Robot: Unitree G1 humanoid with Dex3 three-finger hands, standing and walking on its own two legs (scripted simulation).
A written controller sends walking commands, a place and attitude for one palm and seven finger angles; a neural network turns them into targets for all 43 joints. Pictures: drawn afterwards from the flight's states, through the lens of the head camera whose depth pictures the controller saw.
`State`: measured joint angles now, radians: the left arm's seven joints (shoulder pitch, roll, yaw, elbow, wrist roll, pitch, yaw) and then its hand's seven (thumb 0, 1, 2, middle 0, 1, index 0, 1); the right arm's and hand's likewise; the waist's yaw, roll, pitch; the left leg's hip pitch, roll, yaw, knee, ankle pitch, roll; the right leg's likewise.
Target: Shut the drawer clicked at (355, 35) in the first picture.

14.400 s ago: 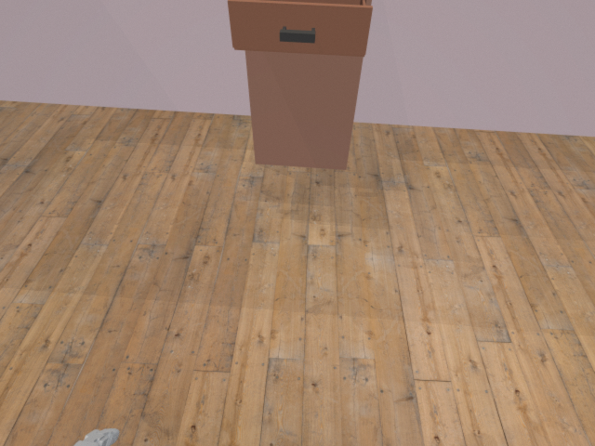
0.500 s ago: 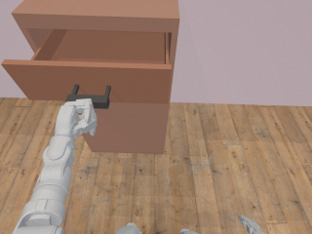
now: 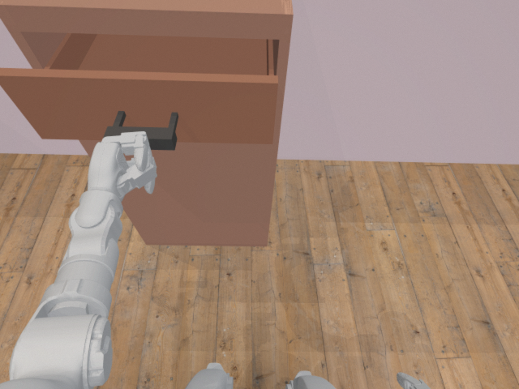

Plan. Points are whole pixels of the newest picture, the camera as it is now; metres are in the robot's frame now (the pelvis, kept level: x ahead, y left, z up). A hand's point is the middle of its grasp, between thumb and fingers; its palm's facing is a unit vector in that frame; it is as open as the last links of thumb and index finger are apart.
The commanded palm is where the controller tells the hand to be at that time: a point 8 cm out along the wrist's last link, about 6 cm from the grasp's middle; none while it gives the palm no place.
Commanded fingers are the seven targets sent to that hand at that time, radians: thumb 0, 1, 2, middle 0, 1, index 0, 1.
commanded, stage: push the drawer shut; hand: left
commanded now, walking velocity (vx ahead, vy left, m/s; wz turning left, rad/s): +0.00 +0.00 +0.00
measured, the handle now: (144, 128) +0.51 +0.20 +0.08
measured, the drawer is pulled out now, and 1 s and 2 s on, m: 0.12 0.01 0.00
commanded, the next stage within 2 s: pull the fist back off the drawer in 1.30 s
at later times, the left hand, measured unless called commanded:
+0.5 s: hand (158, 139) +0.49 +0.17 +0.08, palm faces +0.00 -1.00 -0.04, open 2.9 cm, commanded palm +0.49 +0.22 +0.08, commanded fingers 0.00 0.90 0.90 -1.40 -1.60 -1.40 -1.60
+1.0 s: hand (159, 116) +0.54 +0.18 +0.08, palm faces +0.00 -1.00 -0.03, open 3.0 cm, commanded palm +0.55 +0.21 +0.08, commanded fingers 0.00 0.90 0.90 -1.40 -1.60 -1.40 -1.60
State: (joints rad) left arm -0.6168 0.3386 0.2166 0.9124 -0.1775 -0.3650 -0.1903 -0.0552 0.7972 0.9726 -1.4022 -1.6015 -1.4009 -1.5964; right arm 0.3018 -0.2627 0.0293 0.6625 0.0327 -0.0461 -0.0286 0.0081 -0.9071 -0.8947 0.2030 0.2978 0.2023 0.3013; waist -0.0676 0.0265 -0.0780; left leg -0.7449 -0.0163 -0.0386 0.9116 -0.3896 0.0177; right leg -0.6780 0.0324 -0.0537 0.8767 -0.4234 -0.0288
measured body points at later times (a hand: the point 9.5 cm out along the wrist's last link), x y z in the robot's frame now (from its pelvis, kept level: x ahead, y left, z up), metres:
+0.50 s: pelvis -0.01 +0.00 -0.01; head +0.10 +0.01 +0.43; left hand +0.49 +0.23 +0.08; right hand +0.01 -0.27 -0.13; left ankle +0.03 +0.11 -0.69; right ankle +0.00 -0.10 -0.69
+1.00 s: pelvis +0.00 +0.01 -0.02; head +0.13 +0.03 +0.41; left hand +0.54 +0.23 +0.08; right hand -0.03 -0.25 -0.12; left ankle +0.03 +0.11 -0.69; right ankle +0.00 -0.10 -0.69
